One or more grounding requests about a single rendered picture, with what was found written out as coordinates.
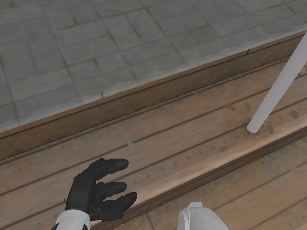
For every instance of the right robot shin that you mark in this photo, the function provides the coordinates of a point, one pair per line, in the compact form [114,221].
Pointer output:
[193,204]

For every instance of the robot left hand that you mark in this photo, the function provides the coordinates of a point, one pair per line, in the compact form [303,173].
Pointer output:
[87,196]

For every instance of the right robot thigh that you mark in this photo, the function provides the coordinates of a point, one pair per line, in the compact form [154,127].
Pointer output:
[199,218]

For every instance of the left robot forearm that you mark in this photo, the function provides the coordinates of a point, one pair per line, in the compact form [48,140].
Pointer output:
[73,220]

